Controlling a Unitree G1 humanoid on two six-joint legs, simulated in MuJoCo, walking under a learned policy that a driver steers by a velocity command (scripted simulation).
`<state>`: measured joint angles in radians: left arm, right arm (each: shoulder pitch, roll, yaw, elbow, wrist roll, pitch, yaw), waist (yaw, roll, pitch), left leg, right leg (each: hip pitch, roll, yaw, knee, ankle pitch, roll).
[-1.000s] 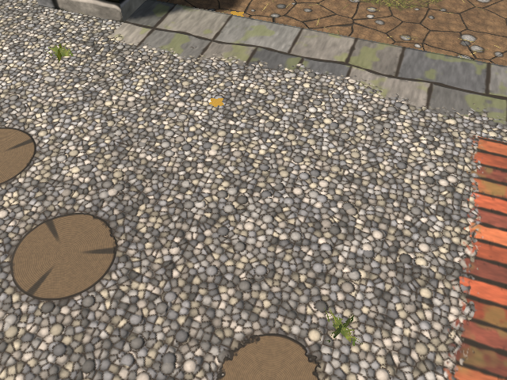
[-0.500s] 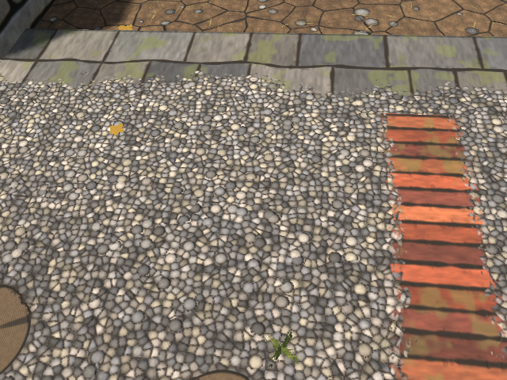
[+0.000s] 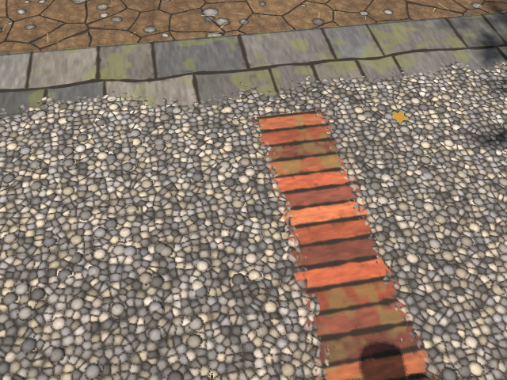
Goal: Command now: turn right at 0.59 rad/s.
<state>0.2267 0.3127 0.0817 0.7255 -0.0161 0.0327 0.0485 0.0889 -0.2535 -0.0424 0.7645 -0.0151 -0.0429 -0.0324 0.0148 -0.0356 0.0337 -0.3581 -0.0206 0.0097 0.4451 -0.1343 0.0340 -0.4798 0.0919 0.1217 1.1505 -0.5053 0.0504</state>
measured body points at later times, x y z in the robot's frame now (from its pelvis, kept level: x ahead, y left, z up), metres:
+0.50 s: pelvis +0.02 -0.05 +0.00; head +0.03 -0.08 +0.45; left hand +0.19 +0.17 -0.09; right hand +0.09 -0.34 -0.13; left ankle +0.02 +0.10 -0.69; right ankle +0.00 -0.14 -0.74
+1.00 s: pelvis +0.06 -0.02 -0.01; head +0.07 -0.01 +0.44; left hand +0.16 +0.23 -0.14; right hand +0.09 -0.29 -0.14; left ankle +0.02 +0.09 -0.74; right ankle +0.00 -0.14 -0.72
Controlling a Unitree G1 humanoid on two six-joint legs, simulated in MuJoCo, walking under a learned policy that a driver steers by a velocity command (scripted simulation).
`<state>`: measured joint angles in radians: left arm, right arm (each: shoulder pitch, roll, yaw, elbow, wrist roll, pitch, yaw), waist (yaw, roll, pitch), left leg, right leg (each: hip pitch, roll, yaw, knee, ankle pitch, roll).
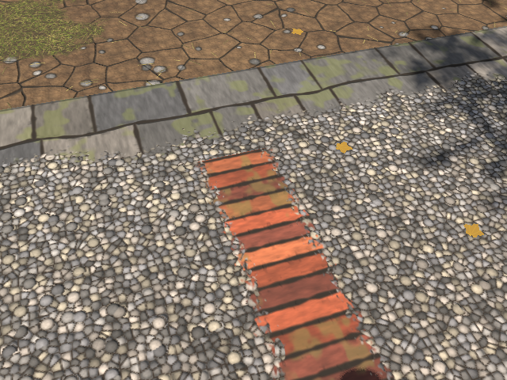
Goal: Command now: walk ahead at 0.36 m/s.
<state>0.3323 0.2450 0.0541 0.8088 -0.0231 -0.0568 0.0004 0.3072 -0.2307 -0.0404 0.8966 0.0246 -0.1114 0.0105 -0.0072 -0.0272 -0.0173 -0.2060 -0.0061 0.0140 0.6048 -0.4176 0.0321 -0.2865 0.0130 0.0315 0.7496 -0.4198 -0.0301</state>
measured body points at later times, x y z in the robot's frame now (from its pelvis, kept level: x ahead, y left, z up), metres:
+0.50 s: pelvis +0.23 -0.05 +0.01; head +0.26 -0.06 +0.46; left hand +0.37 +0.21 -0.10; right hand +0.29 -0.32 -0.12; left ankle +0.13 +0.10 -0.63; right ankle +0.30 -0.13 -0.73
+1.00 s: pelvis +0.50 +0.02 +0.00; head +0.53 +0.04 +0.45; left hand +0.52 +0.30 -0.13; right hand +0.67 -0.23 -0.09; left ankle +0.57 +0.11 -0.73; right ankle +0.35 -0.13 -0.64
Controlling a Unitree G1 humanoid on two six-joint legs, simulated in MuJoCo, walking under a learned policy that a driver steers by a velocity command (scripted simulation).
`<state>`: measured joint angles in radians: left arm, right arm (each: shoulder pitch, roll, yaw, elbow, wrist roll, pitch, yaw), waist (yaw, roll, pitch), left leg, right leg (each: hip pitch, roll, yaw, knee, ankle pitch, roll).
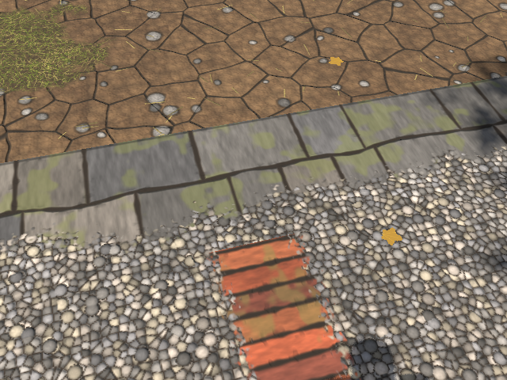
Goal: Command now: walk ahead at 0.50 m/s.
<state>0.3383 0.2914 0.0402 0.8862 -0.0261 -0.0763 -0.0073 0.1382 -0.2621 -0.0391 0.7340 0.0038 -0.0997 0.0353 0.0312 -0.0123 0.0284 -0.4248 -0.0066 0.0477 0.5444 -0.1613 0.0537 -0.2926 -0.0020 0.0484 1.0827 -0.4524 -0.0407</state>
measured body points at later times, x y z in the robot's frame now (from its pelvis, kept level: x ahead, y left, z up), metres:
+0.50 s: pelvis +0.27 -0.04 -0.01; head +0.31 -0.05 +0.44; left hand +0.49 +0.20 -0.09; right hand +0.26 -0.32 -0.14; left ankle +0.09 +0.09 -0.70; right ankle +0.39 -0.14 -0.73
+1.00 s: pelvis +0.53 -0.01 -0.01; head +0.56 +0.01 +0.44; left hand +0.48 +0.27 -0.14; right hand +0.79 -0.19 -0.10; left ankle +0.65 +0.12 -0.72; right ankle +0.39 -0.14 -0.73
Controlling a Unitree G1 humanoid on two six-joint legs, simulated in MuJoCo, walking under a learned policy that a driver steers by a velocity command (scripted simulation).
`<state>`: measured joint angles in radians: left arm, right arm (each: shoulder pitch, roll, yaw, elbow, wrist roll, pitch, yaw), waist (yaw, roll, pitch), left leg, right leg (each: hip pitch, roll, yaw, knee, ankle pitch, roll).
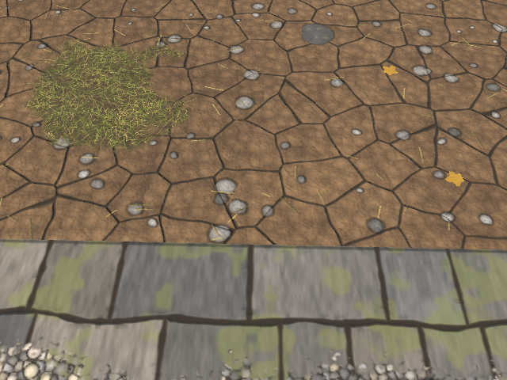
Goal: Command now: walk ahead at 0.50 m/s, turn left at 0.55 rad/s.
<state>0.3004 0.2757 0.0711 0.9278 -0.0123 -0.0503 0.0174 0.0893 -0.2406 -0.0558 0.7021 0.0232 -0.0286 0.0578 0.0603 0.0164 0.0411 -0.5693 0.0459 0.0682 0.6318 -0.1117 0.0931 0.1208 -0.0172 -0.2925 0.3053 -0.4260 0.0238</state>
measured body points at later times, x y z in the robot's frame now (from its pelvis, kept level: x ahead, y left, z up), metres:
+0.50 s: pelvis +0.29 +0.01 +0.01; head +0.31 +0.03 +0.46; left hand +0.45 +0.30 -0.08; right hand +0.40 -0.26 -0.10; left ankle +0.14 +0.09 -0.72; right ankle +0.46 -0.07 -0.71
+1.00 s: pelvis +0.55 +0.08 +0.01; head +0.58 +0.09 +0.46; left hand +0.45 +0.34 -0.12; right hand +0.84 -0.06 -0.06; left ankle +0.67 +0.25 -0.70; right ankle +0.46 -0.07 -0.72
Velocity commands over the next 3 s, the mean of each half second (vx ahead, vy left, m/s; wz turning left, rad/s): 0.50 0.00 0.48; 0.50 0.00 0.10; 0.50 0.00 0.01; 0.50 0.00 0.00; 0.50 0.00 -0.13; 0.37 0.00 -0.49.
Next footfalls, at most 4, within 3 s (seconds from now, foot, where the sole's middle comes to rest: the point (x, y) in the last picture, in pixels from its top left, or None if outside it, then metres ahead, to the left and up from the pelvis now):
0.02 left None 0.18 0.09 -0.76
0.52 right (297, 364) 0.50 -0.06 -0.76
1.06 left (186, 283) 0.71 0.26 -0.76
1.62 right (252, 197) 1.06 0.09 -0.80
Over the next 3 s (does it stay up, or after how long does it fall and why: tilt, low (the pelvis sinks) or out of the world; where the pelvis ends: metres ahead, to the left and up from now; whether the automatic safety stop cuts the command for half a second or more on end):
stays up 1.61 0.27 -0.02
